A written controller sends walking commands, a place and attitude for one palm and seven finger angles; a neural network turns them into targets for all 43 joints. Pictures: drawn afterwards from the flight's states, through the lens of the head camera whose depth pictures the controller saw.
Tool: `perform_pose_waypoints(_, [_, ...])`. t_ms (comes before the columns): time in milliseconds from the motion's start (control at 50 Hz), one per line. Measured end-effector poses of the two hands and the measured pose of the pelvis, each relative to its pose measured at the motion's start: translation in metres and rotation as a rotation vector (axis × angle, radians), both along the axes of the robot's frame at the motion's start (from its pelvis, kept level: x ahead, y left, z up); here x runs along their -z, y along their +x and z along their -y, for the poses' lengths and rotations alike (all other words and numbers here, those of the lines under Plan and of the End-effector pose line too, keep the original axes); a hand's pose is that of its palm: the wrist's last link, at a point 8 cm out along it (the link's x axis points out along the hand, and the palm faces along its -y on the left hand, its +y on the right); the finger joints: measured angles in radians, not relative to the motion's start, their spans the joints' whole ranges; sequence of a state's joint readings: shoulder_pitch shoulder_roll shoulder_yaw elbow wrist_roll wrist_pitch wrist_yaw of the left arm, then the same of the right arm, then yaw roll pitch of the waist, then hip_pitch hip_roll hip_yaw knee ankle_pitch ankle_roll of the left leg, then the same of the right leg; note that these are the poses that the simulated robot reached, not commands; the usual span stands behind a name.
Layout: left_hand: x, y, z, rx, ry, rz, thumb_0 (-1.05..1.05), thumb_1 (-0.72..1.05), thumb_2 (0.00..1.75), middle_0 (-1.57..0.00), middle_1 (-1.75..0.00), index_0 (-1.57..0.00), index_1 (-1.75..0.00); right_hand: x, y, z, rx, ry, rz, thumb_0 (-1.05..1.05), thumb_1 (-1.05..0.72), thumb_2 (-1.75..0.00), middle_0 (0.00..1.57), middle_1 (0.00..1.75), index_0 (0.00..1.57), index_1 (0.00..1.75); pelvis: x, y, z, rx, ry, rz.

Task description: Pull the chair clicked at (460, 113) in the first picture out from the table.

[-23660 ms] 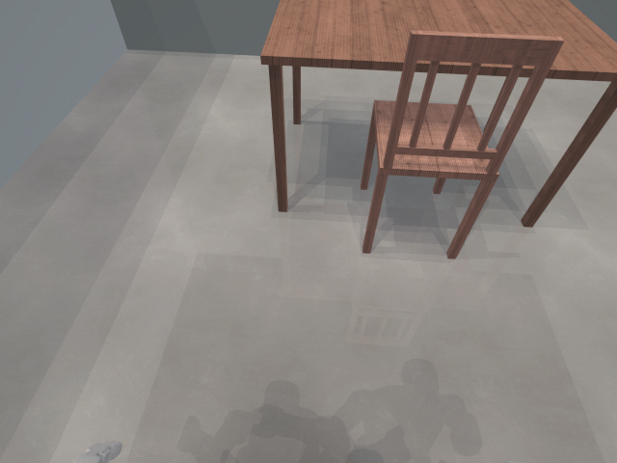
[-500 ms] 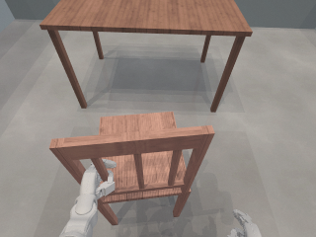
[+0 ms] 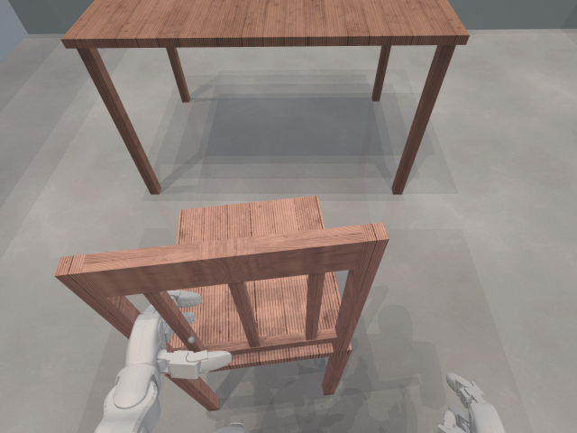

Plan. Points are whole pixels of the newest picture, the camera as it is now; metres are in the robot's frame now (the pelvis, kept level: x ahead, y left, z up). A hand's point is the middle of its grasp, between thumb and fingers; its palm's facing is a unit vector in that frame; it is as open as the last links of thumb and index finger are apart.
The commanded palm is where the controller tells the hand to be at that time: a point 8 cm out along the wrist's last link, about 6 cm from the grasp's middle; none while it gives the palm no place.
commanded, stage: open the thumb and straighten the fingers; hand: left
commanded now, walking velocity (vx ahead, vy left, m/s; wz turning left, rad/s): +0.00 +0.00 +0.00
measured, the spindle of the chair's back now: (246, 315) +0.30 +0.08 -0.06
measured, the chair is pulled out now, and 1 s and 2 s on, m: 0.64 0.67 0.66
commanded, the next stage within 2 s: draw the fingers out of the gap in 0.38 s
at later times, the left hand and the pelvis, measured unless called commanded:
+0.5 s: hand (191, 340) +0.26 +0.16 -0.04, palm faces +0.10 -0.99 -0.11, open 17.4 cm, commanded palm +0.22 +0.21 -0.02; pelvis +0.02 -0.01 -0.01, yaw +1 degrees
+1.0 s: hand (185, 391) +0.19 +0.15 -0.04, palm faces +0.11 -0.99 -0.11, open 17.5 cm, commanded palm +0.14 +0.21 -0.02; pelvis +0.03 +0.00 -0.02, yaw +0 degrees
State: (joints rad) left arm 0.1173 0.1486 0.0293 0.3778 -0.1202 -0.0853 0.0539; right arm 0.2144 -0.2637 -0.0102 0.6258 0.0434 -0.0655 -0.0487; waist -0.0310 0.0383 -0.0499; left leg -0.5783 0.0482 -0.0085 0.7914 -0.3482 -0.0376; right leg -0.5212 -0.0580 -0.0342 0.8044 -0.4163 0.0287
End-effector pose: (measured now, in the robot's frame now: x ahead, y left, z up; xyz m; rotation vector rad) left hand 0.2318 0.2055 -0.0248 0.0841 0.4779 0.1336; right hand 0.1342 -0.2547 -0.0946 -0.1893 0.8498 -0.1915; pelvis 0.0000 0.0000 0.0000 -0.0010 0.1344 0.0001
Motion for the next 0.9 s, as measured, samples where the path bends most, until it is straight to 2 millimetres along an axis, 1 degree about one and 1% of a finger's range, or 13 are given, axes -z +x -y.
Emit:
perform_pose_waypoints(80, [0.0, 0.0, 0.0, 0.001, -0.001, -0.007, 0.0, -0.36, 0.28, -0.13, -0.99, -0.35, -1.12, 0.003, 0.015, -0.003, -0.02, 0.009, 0.033, 0.01, -0.9, -0.9, 0.2, 0.3, 0.2, 0.3, 0.005, 0.004, 0.004, -0.005, 0.002, -0.013])
perform_pose_waypoints(160, [-0.001, 0.0, 0.0, 0.001, -0.002, -0.016, 0.0, -0.46, 0.24, -0.16, -0.81, -0.28, -0.87, 0.003, 0.027, -0.004, -0.037, 0.012, 0.063, 0.01, -0.9, -0.9, 0.2, 0.3, 0.2, 0.3, 0.008, 0.007, 0.008, -0.01, 0.002, -0.022])
perform_pose_waypoints(240, [-0.001, 0.0, 0.0, 0.001, -0.004, -0.026, 0.0, -0.51, 0.21, -0.14, -0.58, -0.2, -0.6, 0.0, 0.036, -0.002, -0.045, 0.01, 0.09, 0.01, -0.9, -0.9, 0.2, 0.3, 0.2, 0.3, 0.01, 0.011, 0.01, -0.013, 0.002, -0.028])
perform_pose_waypoints(320, [-0.001, 0.0, 0.0, 0.001, -0.005, -0.03, -0.01, -0.53, 0.2, -0.1, -0.33, -0.12, -0.34, -0.002, 0.04, 0.001, -0.045, -0.002, 0.101, 0.01, -0.9, -0.9, 0.2, 0.3, 0.2, 0.3, 0.011, 0.014, 0.012, -0.014, 0.001, -0.033])
perform_pose_waypoints(420, [-0.001, 0.0, 0.0, 0.001, -0.005, -0.028, -0.01, -0.53, 0.2, -0.09, -0.14, -0.05, -0.14, -0.001, 0.038, 0.006, -0.042, -0.021, 0.09, 0.01, -0.9, -0.9, 0.2, 0.3, 0.2, 0.3, 0.013, 0.016, 0.011, -0.017, -0.001, -0.04])
perform_pose_waypoints(540, [-0.001, 0.0, 0.0, 0.002, -0.006, -0.029, -0.01, -0.54, 0.2, -0.09, -0.04, -0.02, -0.04, 0.001, 0.033, 0.006, -0.028, -0.029, 0.066, 0.01, -0.9, -0.9, 0.2, 0.3, 0.2, 0.3, 0.014, 0.018, 0.009, -0.017, -0.003, -0.048])
perform_pose_waypoints(700, [-0.002, -0.005, 0.002, 0.003, -0.012, -0.046, -0.01, -0.54, 0.2, -0.09, -0.01, -0.01, -0.01, -0.002, 0.032, -0.002, 0.008, -0.009, 0.077, 0.02, -0.9, -0.9, 0.2, 0.3, 0.2, 0.3, 0.014, 0.023, 0.004, -0.004, -0.005, -0.056])
perform_pose_waypoints(820, [-0.003, -0.019, 0.005, 0.017, -0.017, -0.064, -0.01, -0.54, 0.2, -0.06, 0.0, -0.01, 0.0, -0.005, 0.041, -0.01, 0.03, 0.003, 0.098, 0.02, -0.9, -0.9, 0.2, 0.3, 0.2, 0.3, 0.015, 0.031, 0.0, 0.004, -0.009, -0.064])
perform_pose_waypoints(900, [-0.005, -0.04, 0.005, 0.019, -0.019, -0.084, -0.01, -0.54, 0.2, -0.06, 0.0, -0.01, 0.0, -0.006, 0.052, -0.016, 0.032, 0.01, 0.111, 0.02, -0.9, -0.9, 0.2, 0.3, 0.2, 0.3, 0.017, 0.034, -0.003, 0.003, -0.013, -0.069])
